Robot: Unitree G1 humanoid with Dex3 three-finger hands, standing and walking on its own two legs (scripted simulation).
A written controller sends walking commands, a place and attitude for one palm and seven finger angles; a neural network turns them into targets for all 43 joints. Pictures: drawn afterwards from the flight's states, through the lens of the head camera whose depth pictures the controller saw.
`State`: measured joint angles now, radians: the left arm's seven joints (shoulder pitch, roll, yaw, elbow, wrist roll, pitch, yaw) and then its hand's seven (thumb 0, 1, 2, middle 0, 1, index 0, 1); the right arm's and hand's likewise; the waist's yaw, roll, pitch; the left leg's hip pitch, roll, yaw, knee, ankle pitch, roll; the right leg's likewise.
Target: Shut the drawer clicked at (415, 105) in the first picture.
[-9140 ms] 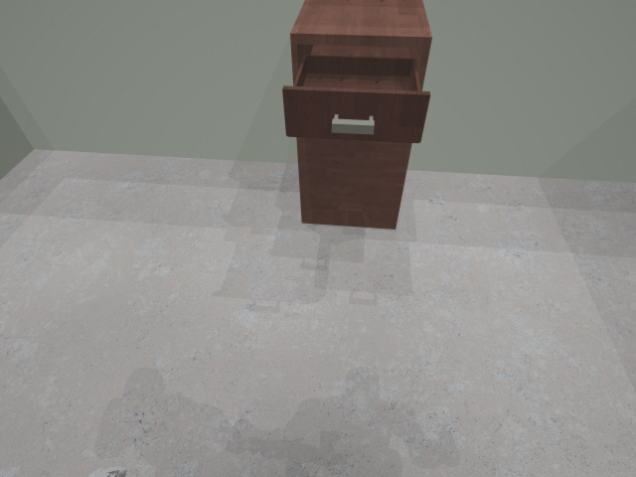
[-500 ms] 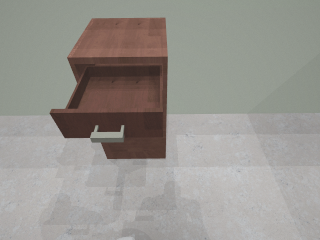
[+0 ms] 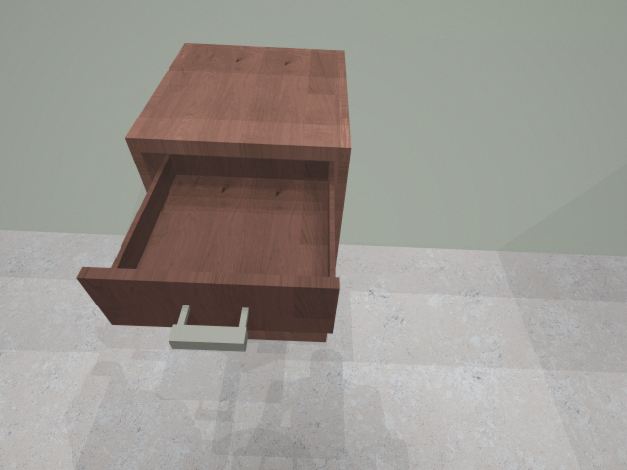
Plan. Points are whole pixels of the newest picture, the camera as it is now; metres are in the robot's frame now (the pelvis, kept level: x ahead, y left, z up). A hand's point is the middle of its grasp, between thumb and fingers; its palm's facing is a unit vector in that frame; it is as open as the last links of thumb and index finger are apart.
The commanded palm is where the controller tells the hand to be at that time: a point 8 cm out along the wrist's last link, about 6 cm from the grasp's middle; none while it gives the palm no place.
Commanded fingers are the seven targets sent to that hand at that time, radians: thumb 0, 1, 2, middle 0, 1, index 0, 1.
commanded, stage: come to a stop and stand still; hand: left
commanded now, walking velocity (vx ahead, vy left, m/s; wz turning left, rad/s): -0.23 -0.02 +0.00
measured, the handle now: (212, 325) +0.33 +0.18 -0.06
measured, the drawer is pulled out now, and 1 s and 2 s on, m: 0.30 0.30 0.30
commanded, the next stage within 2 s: look again from close up in 1.48 s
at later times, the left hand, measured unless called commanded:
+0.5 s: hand out of the picture +0.06 +0.17 -0.19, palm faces +0.06 -0.97 -0.23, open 7.3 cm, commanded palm none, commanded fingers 0.00 0.90 0.90 -0.20 -0.30 -0.20 -0.30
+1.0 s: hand out of the picture -0.01 +0.18 -0.17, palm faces +0.04 -0.97 -0.22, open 7.4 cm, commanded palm none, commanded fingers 0.00 0.90 0.90 -0.20 -0.30 -0.20 -0.30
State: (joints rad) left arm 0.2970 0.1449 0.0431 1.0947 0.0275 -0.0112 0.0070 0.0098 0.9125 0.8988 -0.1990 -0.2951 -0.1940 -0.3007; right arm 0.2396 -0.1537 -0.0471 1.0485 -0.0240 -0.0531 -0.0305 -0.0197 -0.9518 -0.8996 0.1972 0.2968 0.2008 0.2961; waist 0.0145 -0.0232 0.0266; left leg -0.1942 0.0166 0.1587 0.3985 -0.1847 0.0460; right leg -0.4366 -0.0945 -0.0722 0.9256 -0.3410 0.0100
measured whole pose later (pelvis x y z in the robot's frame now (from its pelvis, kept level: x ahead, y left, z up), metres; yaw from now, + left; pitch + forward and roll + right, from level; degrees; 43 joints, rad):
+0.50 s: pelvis +0.01 -0.01 -0.01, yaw +1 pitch -2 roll +1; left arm 0.19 0.16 0.03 1.05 0.02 0.01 0.06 0.01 0.92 0.90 -0.20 -0.30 -0.20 -0.30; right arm 0.24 -0.17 -0.05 1.03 -0.01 0.03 -0.02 0.00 -0.91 -0.90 0.19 0.30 0.20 0.30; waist 0.01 -0.01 0.07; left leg -0.22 0.01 0.10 0.57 -0.31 0.01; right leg -0.33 -0.08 -0.07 0.58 -0.21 0.01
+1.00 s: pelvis +0.02 +0.01 -0.01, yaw +1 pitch -1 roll +1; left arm 0.38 0.14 -0.02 1.06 0.02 0.01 0.03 0.01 0.91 0.90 -0.20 -0.30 -0.20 -0.30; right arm 0.29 -0.19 -0.01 1.00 -0.01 0.00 -0.01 0.00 -0.92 -0.90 0.20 0.30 0.20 0.30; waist 0.01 0.03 0.01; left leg -0.18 -0.03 0.11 0.49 -0.29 0.05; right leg -0.31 -0.05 0.04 0.52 -0.20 0.04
